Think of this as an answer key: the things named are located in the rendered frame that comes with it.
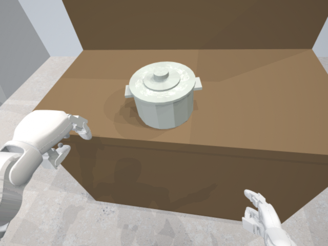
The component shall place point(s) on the lid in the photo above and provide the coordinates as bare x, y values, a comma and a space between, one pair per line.
178, 85

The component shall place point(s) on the pot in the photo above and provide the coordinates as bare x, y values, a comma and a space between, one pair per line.
165, 116

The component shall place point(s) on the knob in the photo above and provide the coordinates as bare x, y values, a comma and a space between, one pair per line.
161, 73

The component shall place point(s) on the right robot hand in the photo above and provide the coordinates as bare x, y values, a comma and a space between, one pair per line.
266, 217

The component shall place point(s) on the left robot forearm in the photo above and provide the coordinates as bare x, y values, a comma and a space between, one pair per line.
18, 161

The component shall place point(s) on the left robot hand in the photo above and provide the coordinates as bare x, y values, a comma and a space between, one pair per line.
45, 128

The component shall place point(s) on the table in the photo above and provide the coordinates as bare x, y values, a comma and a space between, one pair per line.
260, 122

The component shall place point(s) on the right robot forearm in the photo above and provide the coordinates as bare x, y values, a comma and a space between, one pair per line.
277, 237

